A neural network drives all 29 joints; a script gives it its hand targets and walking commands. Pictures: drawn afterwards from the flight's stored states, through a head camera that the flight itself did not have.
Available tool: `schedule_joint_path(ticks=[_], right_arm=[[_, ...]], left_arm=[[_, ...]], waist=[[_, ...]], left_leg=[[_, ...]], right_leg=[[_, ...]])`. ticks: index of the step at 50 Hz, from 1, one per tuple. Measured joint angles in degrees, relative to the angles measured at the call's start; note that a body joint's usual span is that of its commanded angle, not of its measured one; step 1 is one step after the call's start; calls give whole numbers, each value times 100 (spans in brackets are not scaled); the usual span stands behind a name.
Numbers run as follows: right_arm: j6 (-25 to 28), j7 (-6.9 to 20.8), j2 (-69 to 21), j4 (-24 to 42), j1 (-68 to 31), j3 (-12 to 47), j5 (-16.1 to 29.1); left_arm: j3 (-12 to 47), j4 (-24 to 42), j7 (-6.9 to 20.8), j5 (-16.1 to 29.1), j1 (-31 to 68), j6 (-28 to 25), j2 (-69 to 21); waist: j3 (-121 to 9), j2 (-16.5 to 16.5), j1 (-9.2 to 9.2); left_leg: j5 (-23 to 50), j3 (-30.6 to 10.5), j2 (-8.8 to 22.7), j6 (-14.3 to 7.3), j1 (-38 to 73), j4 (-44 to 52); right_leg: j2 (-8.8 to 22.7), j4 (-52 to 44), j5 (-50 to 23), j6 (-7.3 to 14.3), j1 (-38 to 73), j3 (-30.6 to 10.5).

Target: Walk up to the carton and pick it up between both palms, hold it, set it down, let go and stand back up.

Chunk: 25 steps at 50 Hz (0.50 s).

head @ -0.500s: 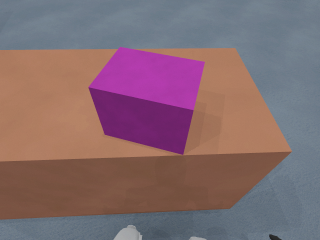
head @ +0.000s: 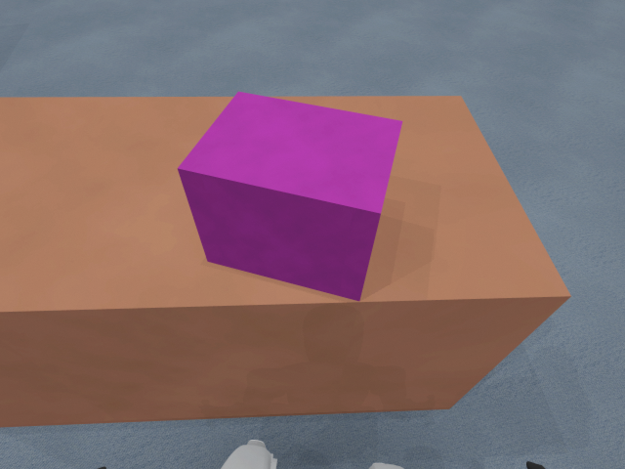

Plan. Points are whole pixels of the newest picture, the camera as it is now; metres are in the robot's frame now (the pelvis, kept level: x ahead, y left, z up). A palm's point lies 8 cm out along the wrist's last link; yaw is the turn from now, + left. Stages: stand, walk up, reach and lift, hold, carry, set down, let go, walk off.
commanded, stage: walk up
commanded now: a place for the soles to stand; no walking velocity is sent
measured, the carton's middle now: (298, 195) +0.52 +0.03 +0.04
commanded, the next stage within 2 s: none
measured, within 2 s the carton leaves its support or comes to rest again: neither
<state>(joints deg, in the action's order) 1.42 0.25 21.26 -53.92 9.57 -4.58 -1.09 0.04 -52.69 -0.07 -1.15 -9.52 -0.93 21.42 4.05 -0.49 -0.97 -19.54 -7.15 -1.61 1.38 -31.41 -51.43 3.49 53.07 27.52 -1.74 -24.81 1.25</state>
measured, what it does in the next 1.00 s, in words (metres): lifts its right foot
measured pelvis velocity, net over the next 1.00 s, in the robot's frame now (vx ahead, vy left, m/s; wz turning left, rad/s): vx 0.06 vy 0.00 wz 0.07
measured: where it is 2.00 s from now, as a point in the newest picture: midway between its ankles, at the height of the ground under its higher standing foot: outside the picture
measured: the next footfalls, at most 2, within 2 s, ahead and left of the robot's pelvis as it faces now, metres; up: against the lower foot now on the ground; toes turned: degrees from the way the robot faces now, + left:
right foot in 1.08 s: +0.14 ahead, -0.13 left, +0.00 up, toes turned +3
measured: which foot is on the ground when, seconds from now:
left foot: down 0.00-1.00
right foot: down 0.00-0.86, up 0.88-1.00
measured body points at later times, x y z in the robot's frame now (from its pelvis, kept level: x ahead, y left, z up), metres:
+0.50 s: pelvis +0.00 +0.01 +0.00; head +0.03 +0.01 +0.45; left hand +0.08 +0.32 -0.12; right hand +0.10 -0.31 -0.12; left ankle +0.08 +0.15 -0.69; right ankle +0.01 -0.14 -0.68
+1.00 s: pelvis +0.06 +0.00 +0.01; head +0.08 +0.01 +0.45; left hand +0.07 +0.32 -0.12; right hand +0.17 -0.31 -0.11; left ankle +0.13 +0.14 -0.69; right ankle +0.05 -0.13 -0.66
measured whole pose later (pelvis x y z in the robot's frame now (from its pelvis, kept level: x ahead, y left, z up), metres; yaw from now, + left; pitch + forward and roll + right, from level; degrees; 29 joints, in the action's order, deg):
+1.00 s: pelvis +0.06 +0.00 +0.01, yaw +4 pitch -4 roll +0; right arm 3.8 0.9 21.5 -54.4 11.2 -4.6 -1.4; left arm 0.0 -52.7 0.1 -1.0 -17.0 -1.2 23.3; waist 7.2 0.8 -1.0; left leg -18.6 -4.3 -2.0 -0.5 -26.3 -48.6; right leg 1.9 63.3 32.8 2.4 -23.6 -1.1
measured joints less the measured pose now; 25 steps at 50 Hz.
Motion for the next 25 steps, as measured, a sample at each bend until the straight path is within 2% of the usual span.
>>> schedule_joint_path(ticks=[5,7,12,15,22,23,25], right_arm=[[-7,-11,1,-2,-1,1,0],[-7,13,-4,-3,23,1,0],[-7,35,-23,-2,54,0,0],[-14,28,-23,-2,35,0,0],[-18,18,-31,-2,21,1,0],[-18,25,-31,-3,26,1,0],[-14,68,-30,-3,101,1,-2]], left_arm=[[-1,-1,6,-40,-106,-27,-5],[-1,-2,3,-36,-117,-14,-3],[-1,-1,0,3,-62,35,24],[0,0,18,-24,-127,6,20],[-2,-1,12,-29,-211,-12,26],[-1,-1,13,-12,-189,-3,27],[-1,-1,54,-17,-176,-3,52]], waist=[[-31,6,0],[-24,3,1],[35,3,0],[28,2,0],[32,13,1],[39,12,1],[4,16,3]], left_leg=[[-60,81,0,-71,-11,-19],[27,95,-4,24,-1,-2],[26,76,3,-31,-1,9],[29,62,12,-20,-1,14],[35,102,10,62,-8,12],[31,101,11,33,-3,12],[-22,87,18,-92,28,15]], right_leg=[[65,0,8,-13,14,0],[84,0,12,-41,23,-8],[34,-2,41,127,23,-13],[29,-27,-8,-12,31,-9],[63,-31,-1,-40,34,-19],[52,-16,43,-8,35,-20],[-50,94,452,216,37,-74]])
